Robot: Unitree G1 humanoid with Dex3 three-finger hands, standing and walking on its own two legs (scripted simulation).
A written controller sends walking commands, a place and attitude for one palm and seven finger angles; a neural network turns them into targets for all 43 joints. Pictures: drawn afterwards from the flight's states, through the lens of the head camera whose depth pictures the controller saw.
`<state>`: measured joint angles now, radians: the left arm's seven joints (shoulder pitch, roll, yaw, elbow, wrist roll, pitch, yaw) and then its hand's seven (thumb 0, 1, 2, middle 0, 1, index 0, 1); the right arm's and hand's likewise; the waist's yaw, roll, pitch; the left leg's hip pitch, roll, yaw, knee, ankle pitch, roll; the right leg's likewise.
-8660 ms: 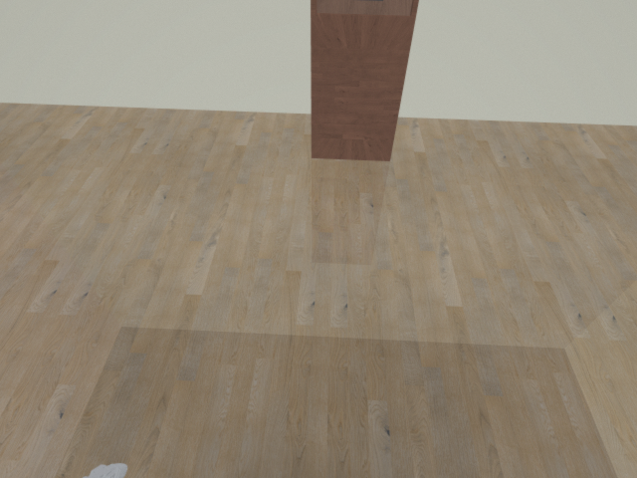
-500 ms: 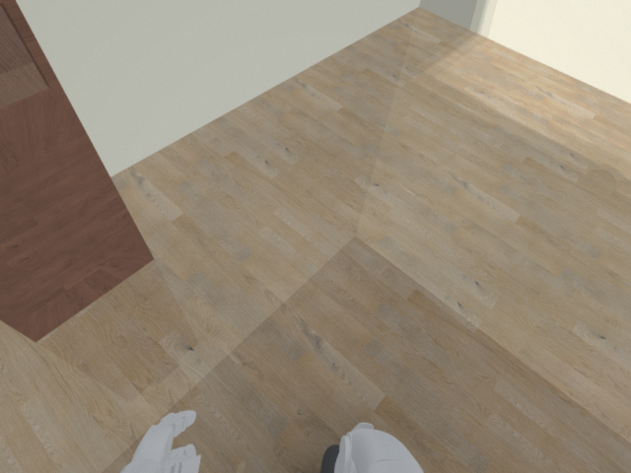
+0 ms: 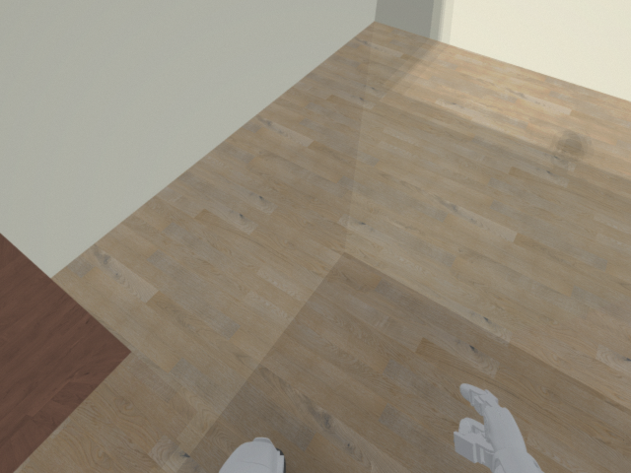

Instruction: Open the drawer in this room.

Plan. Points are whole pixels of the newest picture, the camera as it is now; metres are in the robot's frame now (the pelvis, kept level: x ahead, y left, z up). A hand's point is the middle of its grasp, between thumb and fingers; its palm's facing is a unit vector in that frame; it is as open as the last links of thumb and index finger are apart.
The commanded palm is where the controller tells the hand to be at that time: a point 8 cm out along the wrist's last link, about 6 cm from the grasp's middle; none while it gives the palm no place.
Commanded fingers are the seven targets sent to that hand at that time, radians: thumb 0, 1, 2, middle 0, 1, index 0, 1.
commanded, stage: walk to a spot facing it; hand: left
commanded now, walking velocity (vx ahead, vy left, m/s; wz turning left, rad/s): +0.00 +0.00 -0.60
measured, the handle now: out of the picture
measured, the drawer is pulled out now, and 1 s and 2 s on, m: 0.00 0.00 0.00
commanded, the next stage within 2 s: turn to face it in 0.18 s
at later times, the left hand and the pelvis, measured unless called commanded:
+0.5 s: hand (249, 365) +0.27 +0.15 -0.14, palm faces -0.28 -0.92 -0.26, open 7.4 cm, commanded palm none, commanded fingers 0.00 0.90 0.90 -0.20 -0.30 -0.20 -0.30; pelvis +0.08 +0.00 +0.00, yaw -13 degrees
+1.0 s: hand (165, 447) +0.15 +0.25 -0.17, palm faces +0.10 -0.96 -0.26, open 7.4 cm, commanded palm none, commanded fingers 0.00 0.90 0.90 -0.20 -0.30 -0.20 -0.30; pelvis +0.08 +0.03 +0.00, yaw +3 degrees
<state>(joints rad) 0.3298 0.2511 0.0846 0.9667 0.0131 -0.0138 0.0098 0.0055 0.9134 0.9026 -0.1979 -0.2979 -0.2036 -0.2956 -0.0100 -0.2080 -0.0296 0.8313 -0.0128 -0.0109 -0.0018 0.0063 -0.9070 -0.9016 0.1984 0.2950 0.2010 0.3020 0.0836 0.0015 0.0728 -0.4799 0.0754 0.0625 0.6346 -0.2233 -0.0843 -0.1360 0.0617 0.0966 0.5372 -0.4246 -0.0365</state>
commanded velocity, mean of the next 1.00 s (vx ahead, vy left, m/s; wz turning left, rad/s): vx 0.00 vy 0.00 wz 0.30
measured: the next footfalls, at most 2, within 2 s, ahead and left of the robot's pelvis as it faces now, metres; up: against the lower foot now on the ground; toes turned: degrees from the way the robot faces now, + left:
left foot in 0.02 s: +0.13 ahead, +0.13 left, +0.00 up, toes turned +5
right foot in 0.46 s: +0.10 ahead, -0.13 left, +0.00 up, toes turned -20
